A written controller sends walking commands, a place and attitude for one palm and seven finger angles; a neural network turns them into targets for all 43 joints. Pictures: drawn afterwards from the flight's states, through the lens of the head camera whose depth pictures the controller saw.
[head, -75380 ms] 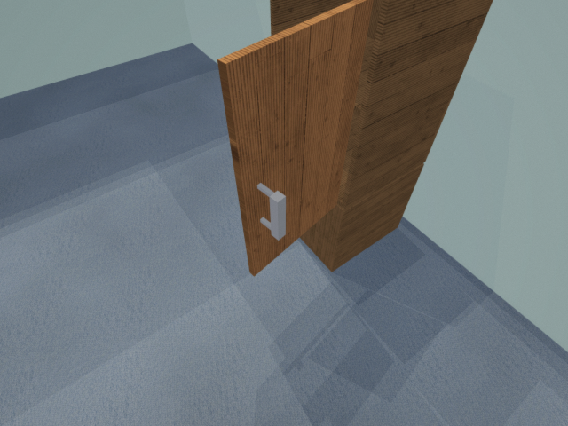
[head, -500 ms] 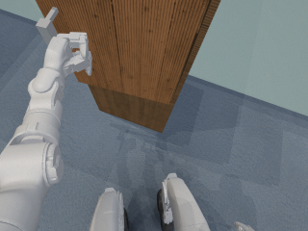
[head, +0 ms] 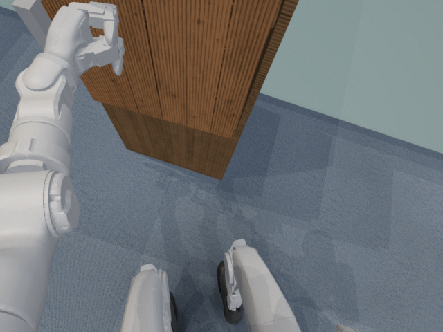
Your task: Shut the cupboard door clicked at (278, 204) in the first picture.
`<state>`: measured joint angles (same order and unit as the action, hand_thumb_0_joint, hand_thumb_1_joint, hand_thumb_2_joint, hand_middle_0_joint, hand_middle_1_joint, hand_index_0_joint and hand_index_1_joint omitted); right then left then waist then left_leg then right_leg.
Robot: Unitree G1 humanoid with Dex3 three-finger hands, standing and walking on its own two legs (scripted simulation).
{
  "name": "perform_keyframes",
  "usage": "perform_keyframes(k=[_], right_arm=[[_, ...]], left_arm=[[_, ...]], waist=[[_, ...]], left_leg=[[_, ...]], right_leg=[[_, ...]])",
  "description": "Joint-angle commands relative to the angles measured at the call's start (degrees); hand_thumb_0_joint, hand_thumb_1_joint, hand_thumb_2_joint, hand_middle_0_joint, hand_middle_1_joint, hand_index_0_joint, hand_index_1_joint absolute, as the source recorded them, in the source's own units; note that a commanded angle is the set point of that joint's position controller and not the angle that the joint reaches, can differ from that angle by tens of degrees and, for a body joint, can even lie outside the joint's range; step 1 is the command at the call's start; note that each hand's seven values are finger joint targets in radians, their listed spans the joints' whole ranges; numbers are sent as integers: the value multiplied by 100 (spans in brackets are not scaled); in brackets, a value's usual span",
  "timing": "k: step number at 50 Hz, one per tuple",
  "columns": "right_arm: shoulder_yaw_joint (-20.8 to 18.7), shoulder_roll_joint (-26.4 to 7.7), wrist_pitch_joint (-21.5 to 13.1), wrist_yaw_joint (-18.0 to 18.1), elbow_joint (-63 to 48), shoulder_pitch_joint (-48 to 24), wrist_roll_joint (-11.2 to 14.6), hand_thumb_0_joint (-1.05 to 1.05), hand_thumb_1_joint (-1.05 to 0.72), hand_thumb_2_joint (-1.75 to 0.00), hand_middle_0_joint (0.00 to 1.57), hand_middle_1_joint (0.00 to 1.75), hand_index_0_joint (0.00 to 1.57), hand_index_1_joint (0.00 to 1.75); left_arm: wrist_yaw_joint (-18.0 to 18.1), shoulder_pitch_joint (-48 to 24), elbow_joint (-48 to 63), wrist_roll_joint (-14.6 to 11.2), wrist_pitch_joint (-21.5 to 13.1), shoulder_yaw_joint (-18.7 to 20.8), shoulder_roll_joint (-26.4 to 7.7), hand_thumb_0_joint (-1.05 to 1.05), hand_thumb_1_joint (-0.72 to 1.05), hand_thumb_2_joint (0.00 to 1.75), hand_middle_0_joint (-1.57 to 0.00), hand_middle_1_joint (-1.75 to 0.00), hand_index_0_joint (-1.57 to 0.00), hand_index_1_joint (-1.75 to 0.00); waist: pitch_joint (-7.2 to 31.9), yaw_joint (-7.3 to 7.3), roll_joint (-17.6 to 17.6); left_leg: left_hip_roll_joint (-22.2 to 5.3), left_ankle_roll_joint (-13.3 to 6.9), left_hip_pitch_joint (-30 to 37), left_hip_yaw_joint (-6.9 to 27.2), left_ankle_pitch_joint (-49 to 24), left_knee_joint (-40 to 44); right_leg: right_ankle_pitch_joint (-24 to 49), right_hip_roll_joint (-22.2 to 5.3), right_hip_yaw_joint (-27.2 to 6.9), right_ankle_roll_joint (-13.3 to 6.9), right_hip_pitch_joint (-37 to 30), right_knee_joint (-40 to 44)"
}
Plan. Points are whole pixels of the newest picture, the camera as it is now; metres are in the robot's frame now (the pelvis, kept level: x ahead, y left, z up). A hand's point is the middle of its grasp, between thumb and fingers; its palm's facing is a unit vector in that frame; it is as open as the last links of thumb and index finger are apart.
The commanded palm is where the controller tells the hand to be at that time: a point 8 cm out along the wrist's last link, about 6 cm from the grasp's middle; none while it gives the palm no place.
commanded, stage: push the door shut along its arc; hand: left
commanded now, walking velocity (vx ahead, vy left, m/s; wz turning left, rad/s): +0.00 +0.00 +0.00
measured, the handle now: (55, 28) +0.61 +0.18 +0.06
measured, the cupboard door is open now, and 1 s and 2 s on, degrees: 3 0 0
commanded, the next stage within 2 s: pull the fist back off the door in 0.16 s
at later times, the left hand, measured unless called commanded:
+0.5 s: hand (121, 43) +0.58 +0.08 +0.07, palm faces +0.09 -1.00 +0.01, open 2.8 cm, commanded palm +0.56 +0.10 +0.07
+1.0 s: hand (134, 73) +0.52 +0.06 +0.06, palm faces +0.05 -1.00 -0.01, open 3.1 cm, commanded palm +0.48 +0.11 +0.07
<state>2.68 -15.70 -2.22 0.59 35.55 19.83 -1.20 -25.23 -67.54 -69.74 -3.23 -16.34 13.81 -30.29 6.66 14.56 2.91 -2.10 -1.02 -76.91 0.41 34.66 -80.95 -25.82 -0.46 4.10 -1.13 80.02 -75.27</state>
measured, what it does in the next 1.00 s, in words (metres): stands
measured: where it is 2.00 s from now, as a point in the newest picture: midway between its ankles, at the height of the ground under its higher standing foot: (200, 318)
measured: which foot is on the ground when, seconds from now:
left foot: down 0.00-1.00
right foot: down 0.00-1.00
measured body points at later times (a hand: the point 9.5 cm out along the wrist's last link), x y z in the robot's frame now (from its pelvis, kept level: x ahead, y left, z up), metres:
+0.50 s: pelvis -0.02 +0.00 -0.01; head +0.18 +0.03 +0.40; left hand +0.57 +0.13 +0.07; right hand -0.03 -0.24 -0.11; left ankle +0.02 +0.11 -0.59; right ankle +0.08 -0.12 -0.59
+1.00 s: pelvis +0.02 +0.00 +0.03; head +0.17 +0.00 +0.45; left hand +0.51 +0.12 +0.07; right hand +0.02 -0.25 -0.09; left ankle +0.02 +0.11 -0.59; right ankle +0.08 -0.12 -0.59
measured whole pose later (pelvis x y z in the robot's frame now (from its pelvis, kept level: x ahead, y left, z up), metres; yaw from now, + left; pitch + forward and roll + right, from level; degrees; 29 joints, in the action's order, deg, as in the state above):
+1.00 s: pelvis +0.02 +0.00 +0.03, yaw +1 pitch +28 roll -1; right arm -1.0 -13.8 0.5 -5.4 36.1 22.0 -4.7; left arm 10.5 -49.8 -61.9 0.7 -30.8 12.3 -9.8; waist 8.3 10.7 2.5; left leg -1.3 -1.0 -67.2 -1.3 33.3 -73.0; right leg -25.5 -0.8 2.2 -0.6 71.5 -69.4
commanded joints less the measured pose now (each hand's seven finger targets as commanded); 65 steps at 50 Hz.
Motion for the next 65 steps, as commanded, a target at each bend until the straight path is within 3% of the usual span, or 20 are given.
perform_keyframes(k=[1, 5, 7, 13, 14, 17, 19, 22, 24, 26, 30, 33, 36, 40, 46, 51, 55, 60, 63, 65], right_arm=[[-381, -1102, -187, 130, -85, 1247, -17, 0, -90, -90, 20, 30, 20, 30], [-367, -1130, -266, 138, -18, 1264, -43, 0, -90, -90, 20, 30, 20, 30], [-352, -1136, -312, 158, 14, 1290, -60, 0, -90, -90, 20, 30, 20, 30], [-377, -1162, -416, 159, 180, 1365, -102, 0, -90, -90, 20, 30, 20, 30], [-279, -1094, -413, 84, -4, 1660, -223, 0, -90, -90, 20, 30, 20, 30], [-311, -978, -343, -165, -9, 1586, -333, 0, -90, -90, 20, 30, 20, 30], [-361, -921, -347, -319, 3, 1580, -471, 0, -90, -90, 20, 30, 20, 30], [-464, -906, -321, -547, 137, 1659, -634, 0, -90, -90, 20, 30, 20, 30], [-528, -925, -237, -644, 181, 1684, -637, 0, -90, -90, 20, 30, 20, 30], [-524, -969, -153, -643, 169, 1654, -590, 0, -90, -90, 20, 30, 20, 30], [-434, -948, -51, -568, -9, 1482, -473, 0, -90, -90, 20, 30, 20, 30], [-426, -888, -48, -555, -93, 1419, -448, 0, -90, -90, 20, 30, 20, 30], [-457, -860, -17, -569, -184, 1397, -437, 0, -90, -90, 20, 30, 20, 30], [-551, -796, 92, -584, -222, 1338, -381, 0, -90, -90, 20, 30, 20, 30], [-678, -720, 152, -537, -240, 1198, -348, 0, -90, -90, 20, 30, 20, 30], [-745, -672, 196, -514, -254, 1019, -342, 0, -90, -90, 20, 30, 20, 30], [-754, -615, 274, -473, -261, 800, -306, 0, -90, -90, 20, 30, 20, 30], [-695, -557, 273, -366, -247, 566, -326, 0, -90, -90, 20, 30, 20, 30], [-690, -536, 251, -353, -252, 484, -325, 0, -90, -90, 20, 30, 20, 30], [-699, -575, 279, -348, -456, 427, -267, 0, -90, -90, 20, 30, 20, 30]], left_arm=[[-117, -3337, 1197, -87, -255, 37, -873, 0, 90, 90, -130, -150, -130, -150], [-169, -3488, 989, -62, -106, 12, -887, 0, 90, 90, -130, -150, -130, -150], [-171, -3784, 1066, -12, -123, 12, -991, 0, 90, 90, -130, -150, -130, -150], [-154, -4241, 972, 41, 36, -351, -485, 0, 90, 90, -130, -150, -130, -150], [936, -4059, 942, -313, 115, 810, -788, 0, 90, 90, -130, -150, -130, -150], [2291, -3832, 701, -88, 22, 579, 41, 0, 90, 90, -130, -150, -130, -150], [3146, -4091, 1017, 94, -315, 633, 268, 0, 90, 90, -130, -150, -130, -150], [3981, -4333, 1180, 894, -988, 225, 418, 0, 90, 90, -130, -150, -130, -150], [3996, -4258, 1083, 1269, -1193, -182, 576, 0, 90, 90, -130, -150, -130, -150], [3841, -4103, 784, 1279, -1181, -156, 402, 0, 90, 90, -130, -150, -130, -150], [3546, -3507, 540, 845, -1060, 233, 111, 0, 90, 90, -130, -150, -130, -150], [3470, -2960, 607, 629, -1176, 207, 439, 0, 90, 90, -130, -150, -130, -150], [3477, -2249, 876, 573, -1405, 422, 382, 0, 90, 90, -130, -150, -130, -150], [3468, -1381, 1084, 559, -1559, 286, 733, 0, 90, 90, -130, -150, -130, -150], [3547, -1101, 2083, 416, -1896, -233, 1488, 0, 90, 90, -130, -150, -130, -150], [3632, -237, 2571, 468, -2068, -545, 1826, 0, 90, 90, -130, -150, -130, -150], [3691, 20, 2558, 504, -2001, -740, 2025, 0, 90, 90, -130, -150, -130, -150], [3760, -111, 2347, 498, -2080, -552, 1844, 0, 90, 90, -130, -150, -130, -150], [3672, -41, 2306, 525, -2163, -661, 1916, 0, 90, 90, -130, -150, -130, -150], [3575, 633, 2706, 422, -2094, -226, 1430, 0, 90, 90, -130, -150, -130, -150]], waist=[[3588, 443, 779], [3537, 526, 783], [3659, 555, 1035], [3536, 796, 1229], [3487, 440, 1357], [3230, 540, 828], [3414, 497, 915], [3824, 583, 1268], [3827, 631, 1346], [3758, 655, 1090], [3467, 398, 736], [3398, 294, 581], [3515, 33, 464], [3229, -117, 85], [3367, -169, 91], [3538, -355, 165], [3118, -354, -38], [2992, -354, -303], [3150, -409, -49], [3614, -774, -110]], left_leg=[[166, -192, 1954, 326, -2078, 737], [155, -187, 1870, 344, -1965, 676], [150, -183, 1892, 356, -2011, 626], [115, -171, 2251, 487, -1954, 600], [65, -80, 1999, 572, -1790, 791], [73, -37, 1713, 631, -1341, 949], [132, -14, 1645, 572, -1216, 928], [139, 78, 2220, 653, -1399, 953], [154, 99, 2417, 641, -1337, 1058], [180, 47, 2192, 603, -1128, 1131], [249, -14, 1626, 425, -786, 1350], [229, -16, 1728, 402, -1003, 1410], [228, -10, 1822, 277, -1352, 1436], [227, 1, 1787, 124, -1571, 1528], [227, 40, 2455, 97, -2046, 1630], [224, 94, 2861, 58, -2667, 1658], [246, 84, 2666, 13, -2463, 1729], [340, 25, 2189, -73, -2052, 1688], [338, 52, 2364, -77, -2230, 1667], [369, 56, 2475, -151, -2332, 1821]], right_leg=[[1245, 239, -233, -120, -2057, 829], [1088, 260, -208, -112, -1902, 833], [1109, 255, -212, -135, -1824, 763], [908, 279, -71, -142, -1146, 744], [810, 227, -74, -106, -1204, 752], [536, 206, -52, -4, -1224, 791], [491, 186, -96, 19, -1310, 806], [553, 165, -41, 17, -1076, 728], [542, 151, -45, -14, -1152, 831], [489, 153, -69, -28, -1434, 918], [347, 164, -170, -30, -2178, 1139], [519, 171, -159, -21, -2249, 1153], [808, 181, -201, -37, -2596, 1164], [1180, 176, -243, -23, -3010, 1266], [1686, 152, -214, -7, -3136, 1285], [2248, 122, -207, -23, -3367, 1218], [2232, 89, -223, -7, -3467, 1295], [2222, 39, -364, 22, -3780, 1335], [2350, 24, -358, 0, -3716, 1256], [2578, 27, -443, -25, -4388, 1349]])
